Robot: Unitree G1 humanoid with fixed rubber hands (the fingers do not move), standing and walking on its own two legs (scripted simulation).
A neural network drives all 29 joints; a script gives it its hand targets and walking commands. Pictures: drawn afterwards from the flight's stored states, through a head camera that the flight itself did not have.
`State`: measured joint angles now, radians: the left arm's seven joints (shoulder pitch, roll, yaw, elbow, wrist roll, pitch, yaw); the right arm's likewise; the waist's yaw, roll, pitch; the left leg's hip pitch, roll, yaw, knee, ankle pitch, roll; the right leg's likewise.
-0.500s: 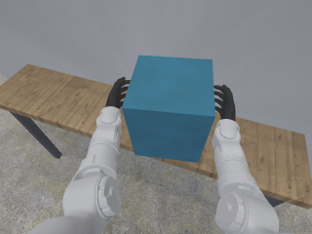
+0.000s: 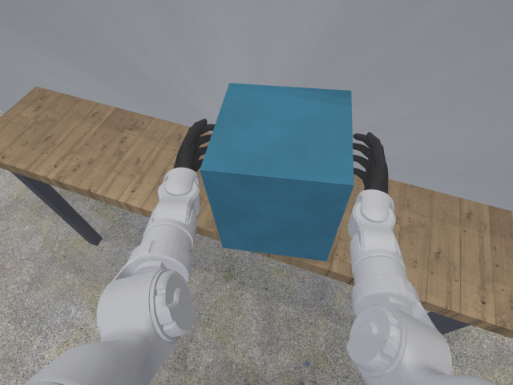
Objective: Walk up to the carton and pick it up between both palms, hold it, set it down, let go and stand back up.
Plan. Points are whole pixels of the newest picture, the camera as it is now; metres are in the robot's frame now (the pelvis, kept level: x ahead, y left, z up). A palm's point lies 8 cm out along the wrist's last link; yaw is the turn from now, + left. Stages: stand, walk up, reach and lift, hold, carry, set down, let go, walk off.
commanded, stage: set down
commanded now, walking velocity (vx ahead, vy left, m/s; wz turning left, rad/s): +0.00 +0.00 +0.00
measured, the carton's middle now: (280, 177) +0.46 -0.05 -0.01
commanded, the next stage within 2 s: none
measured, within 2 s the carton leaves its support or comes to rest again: rests again in 0.20 s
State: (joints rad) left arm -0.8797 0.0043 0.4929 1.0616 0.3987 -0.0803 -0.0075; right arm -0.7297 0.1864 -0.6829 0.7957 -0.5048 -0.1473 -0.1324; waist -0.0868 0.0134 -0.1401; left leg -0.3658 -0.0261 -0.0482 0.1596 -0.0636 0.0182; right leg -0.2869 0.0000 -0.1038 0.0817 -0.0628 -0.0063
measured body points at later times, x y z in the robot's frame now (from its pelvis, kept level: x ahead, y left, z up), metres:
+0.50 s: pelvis +0.00 +0.00 +0.00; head +0.10 +0.00 +0.44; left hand +0.47 +0.10 +0.05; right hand +0.41 -0.20 +0.04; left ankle -0.02 +0.11 -0.75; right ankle -0.04 -0.11 -0.75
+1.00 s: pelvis -0.01 +0.00 +0.00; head +0.10 +0.00 +0.43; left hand +0.47 +0.10 +0.04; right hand +0.40 -0.20 +0.04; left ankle -0.02 +0.11 -0.75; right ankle -0.04 -0.11 -0.75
